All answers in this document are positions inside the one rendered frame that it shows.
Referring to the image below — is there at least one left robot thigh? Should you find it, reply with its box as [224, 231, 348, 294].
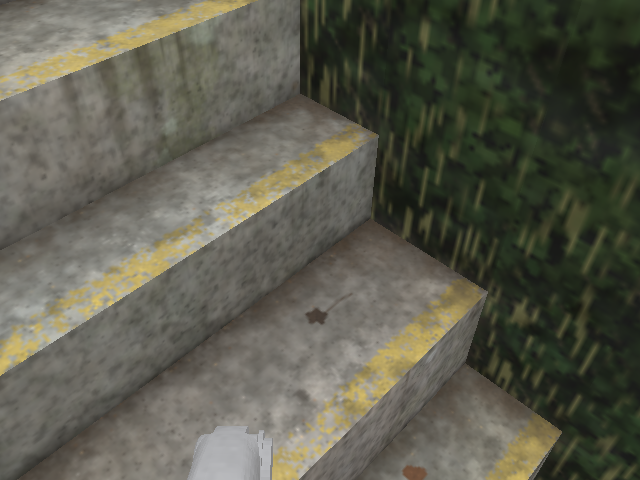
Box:
[187, 426, 273, 480]

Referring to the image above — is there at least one robot left shin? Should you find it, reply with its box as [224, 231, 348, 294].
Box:
[192, 434, 208, 463]

